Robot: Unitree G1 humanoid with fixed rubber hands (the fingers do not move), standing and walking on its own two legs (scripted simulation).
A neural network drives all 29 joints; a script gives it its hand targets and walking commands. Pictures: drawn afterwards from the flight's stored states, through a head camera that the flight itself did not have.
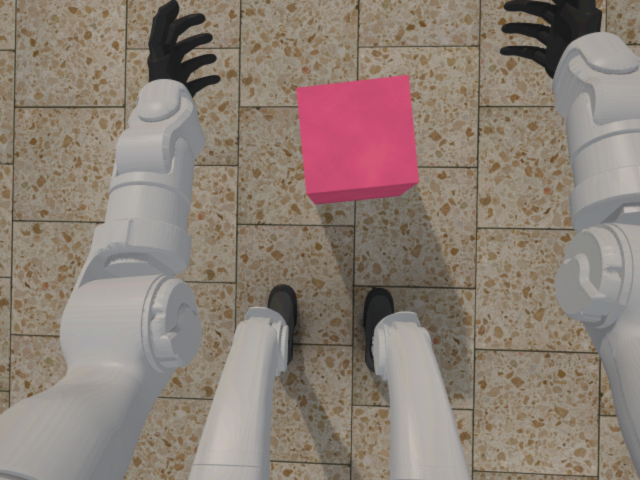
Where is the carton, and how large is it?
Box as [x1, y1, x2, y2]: [296, 75, 418, 204]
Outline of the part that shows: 408,75 296,88 306,193 315,204 399,195 418,182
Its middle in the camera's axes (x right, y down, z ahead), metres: +0.07 -0.19 +0.84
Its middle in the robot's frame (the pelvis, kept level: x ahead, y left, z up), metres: +0.55 -0.03 -0.53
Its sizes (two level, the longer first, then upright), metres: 0.210 0.200 0.250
